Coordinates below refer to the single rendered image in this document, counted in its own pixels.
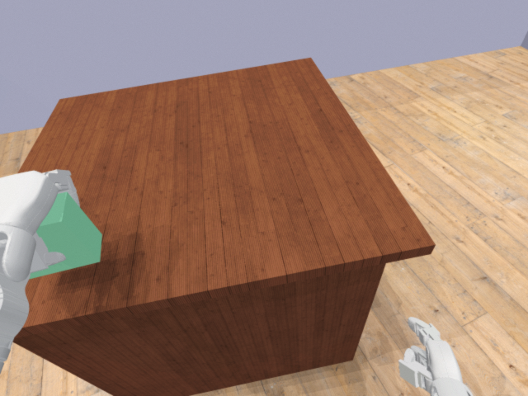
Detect sponge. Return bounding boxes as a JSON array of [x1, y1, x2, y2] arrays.
[[30, 192, 102, 279]]

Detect table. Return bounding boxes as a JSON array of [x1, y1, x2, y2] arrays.
[[13, 58, 436, 396]]

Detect robot right forearm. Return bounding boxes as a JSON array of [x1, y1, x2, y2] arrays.
[[430, 378, 473, 396]]

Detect robot left forearm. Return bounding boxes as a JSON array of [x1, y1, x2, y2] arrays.
[[0, 225, 36, 374]]

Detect left robot hand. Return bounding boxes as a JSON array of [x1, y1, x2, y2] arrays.
[[0, 169, 80, 273]]

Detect right robot hand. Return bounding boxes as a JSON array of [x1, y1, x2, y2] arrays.
[[398, 317, 463, 393]]

